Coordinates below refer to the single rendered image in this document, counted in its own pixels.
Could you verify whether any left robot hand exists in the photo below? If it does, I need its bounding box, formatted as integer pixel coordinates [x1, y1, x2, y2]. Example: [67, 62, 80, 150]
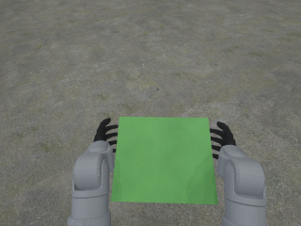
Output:
[93, 118, 119, 153]

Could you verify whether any robot left forearm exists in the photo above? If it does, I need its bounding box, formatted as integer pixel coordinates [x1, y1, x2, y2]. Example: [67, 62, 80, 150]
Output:
[67, 140, 115, 226]

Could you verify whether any carton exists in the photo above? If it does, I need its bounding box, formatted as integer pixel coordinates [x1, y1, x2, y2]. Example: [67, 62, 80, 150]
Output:
[111, 117, 218, 205]

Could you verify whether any right robot hand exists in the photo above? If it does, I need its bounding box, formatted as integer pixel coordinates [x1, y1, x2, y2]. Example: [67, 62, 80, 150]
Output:
[210, 121, 236, 160]

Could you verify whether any robot right forearm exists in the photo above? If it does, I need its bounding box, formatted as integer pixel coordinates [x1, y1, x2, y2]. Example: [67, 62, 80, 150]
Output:
[216, 145, 268, 226]

